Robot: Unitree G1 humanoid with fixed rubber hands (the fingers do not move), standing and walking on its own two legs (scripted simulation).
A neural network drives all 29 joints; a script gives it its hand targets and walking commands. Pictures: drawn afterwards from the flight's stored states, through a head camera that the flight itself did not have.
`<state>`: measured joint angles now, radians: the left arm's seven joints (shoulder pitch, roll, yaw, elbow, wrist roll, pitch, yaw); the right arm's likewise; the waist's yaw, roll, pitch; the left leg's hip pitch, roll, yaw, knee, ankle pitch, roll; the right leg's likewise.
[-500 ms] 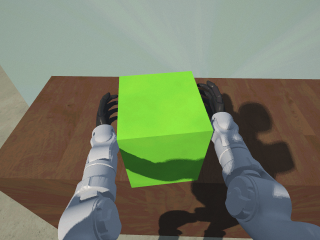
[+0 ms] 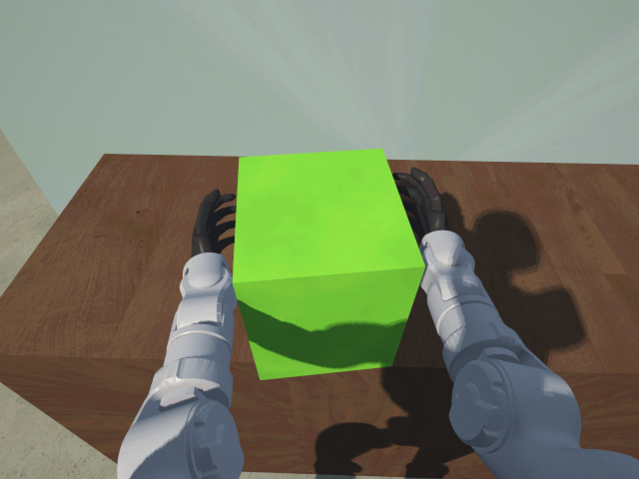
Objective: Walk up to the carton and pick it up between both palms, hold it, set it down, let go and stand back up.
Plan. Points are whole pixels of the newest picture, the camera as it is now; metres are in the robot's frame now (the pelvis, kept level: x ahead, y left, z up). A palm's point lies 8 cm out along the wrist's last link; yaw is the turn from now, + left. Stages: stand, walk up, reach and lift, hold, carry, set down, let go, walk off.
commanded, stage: reach and lift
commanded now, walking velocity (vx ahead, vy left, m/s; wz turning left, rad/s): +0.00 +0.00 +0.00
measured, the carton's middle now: (319, 267) +0.41 +0.03 +0.04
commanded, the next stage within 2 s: none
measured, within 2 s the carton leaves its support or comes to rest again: leaves its support in 0.14 s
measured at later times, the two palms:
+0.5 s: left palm (197, 229) +0.37 +0.18 +0.15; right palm (439, 220) +0.40 -0.11 +0.15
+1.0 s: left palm (171, 204) +0.38 +0.20 +0.18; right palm (428, 189) +0.40 -0.09 +0.19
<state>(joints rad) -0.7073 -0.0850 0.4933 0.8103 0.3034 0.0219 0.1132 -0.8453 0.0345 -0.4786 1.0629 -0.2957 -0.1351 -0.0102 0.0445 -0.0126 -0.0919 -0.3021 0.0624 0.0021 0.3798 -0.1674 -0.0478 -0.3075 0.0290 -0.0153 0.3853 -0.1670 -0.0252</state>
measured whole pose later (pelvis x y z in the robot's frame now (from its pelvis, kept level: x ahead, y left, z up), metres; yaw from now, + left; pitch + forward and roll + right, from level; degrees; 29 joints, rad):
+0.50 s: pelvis -0.02 +0.00 +0.00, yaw +0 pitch +4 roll +0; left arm -0.81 -0.03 0.44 0.81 0.27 0.20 0.11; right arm -0.87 0.01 -0.40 1.04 -0.23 -0.02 -0.07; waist 0.04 -0.02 -0.13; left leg -0.30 0.06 0.00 0.38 -0.14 -0.05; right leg -0.31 0.03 -0.02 0.38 -0.14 -0.03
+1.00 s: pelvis -0.02 +0.01 +0.00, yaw +2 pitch +3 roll -1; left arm -0.84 0.03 0.35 0.68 0.22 0.40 0.10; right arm -0.94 -0.02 -0.24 0.97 0.00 0.14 -0.15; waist 0.00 -0.02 -0.14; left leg -0.30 0.05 -0.04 0.38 -0.14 -0.05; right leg -0.26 0.02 -0.05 0.34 -0.13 -0.02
